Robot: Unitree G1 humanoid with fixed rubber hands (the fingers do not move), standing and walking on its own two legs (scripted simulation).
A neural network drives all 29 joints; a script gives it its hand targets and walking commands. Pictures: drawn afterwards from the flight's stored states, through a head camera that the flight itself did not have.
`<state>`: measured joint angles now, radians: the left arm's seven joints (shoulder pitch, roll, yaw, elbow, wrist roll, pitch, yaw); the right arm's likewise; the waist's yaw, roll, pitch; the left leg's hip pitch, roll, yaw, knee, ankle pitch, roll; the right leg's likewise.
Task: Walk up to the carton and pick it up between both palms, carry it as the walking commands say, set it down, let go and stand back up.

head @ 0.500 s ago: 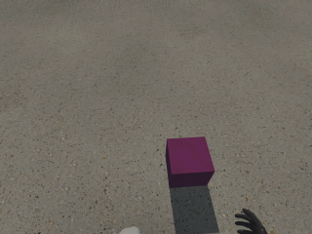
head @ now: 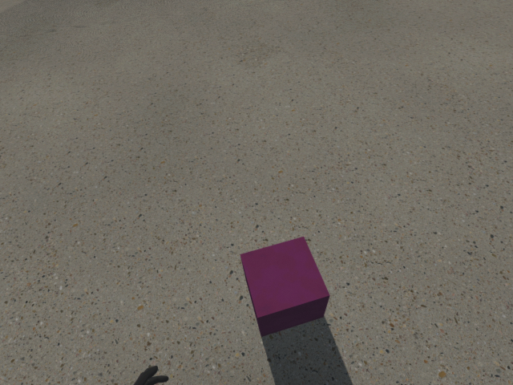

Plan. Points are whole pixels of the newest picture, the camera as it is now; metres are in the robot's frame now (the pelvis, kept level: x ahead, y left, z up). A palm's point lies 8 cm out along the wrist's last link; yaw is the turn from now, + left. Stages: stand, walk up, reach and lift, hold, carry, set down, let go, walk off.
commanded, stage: walk up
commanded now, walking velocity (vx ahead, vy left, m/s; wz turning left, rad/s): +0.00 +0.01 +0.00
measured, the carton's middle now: (282, 286) +0.54 -0.06 -0.66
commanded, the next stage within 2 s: none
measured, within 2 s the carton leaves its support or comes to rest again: neither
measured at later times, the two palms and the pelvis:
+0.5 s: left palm out of the picture +0.03 +0.21 -0.14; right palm out of the picture +0.05 -0.23 -0.13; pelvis +0.02 -0.01 +0.01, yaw +0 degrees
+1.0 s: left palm out of the picture +0.02 +0.22 -0.14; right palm out of the picture +0.01 -0.20 -0.14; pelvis +0.02 +0.02 +0.01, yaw -1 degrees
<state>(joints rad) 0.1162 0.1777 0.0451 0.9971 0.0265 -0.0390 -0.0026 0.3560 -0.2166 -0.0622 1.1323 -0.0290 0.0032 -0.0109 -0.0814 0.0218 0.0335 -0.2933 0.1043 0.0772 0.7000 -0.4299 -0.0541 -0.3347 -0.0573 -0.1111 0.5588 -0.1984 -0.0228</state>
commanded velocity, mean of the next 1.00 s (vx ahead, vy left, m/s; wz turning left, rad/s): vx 0.00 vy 0.01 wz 0.00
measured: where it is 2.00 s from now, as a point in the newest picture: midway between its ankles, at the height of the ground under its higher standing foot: outside the picture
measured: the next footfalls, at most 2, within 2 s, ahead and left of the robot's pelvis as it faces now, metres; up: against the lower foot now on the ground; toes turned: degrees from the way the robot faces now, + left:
left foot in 0.30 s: +0.07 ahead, +0.10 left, +0.00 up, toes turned +4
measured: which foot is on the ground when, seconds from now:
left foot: up 0.00-0.28, down 0.30-1.00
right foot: down 0.00-1.00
